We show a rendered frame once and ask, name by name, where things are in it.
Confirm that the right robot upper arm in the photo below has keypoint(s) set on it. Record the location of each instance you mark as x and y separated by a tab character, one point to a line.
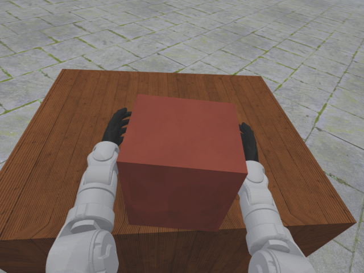
272	261

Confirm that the right robot forearm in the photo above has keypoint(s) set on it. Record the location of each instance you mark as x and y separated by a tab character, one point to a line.
264	227

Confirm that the right robot hand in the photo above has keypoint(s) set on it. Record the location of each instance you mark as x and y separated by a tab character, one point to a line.
249	142

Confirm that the pedestal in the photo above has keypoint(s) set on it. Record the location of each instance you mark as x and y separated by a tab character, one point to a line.
40	179

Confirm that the left robot hand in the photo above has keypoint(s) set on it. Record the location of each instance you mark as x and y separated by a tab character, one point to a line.
114	129

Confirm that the carton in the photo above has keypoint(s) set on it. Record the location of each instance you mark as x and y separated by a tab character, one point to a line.
181	163

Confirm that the left robot forearm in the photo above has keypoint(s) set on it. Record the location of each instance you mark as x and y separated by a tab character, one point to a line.
93	208

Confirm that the left robot upper arm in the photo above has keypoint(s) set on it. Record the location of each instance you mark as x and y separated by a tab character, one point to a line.
87	252

